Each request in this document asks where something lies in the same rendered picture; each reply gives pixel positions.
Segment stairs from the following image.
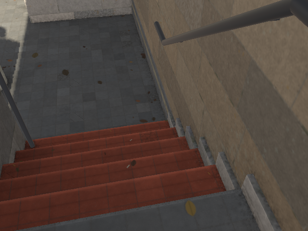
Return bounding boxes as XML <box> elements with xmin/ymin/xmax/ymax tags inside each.
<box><xmin>0</xmin><ymin>120</ymin><xmax>226</xmax><ymax>231</ymax></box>

